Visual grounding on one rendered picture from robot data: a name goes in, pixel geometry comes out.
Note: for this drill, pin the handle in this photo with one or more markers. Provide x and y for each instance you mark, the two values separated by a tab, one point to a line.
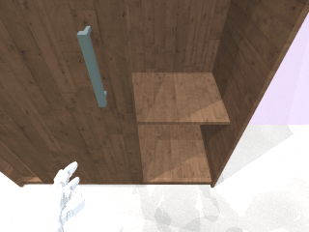
92	65

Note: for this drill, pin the left robot hand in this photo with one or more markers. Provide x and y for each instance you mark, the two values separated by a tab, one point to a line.
55	207

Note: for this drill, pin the left robot forearm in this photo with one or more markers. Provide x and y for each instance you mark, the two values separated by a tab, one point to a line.
51	226

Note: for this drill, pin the wardrobe door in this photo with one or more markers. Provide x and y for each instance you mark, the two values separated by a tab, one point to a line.
49	113
7	155

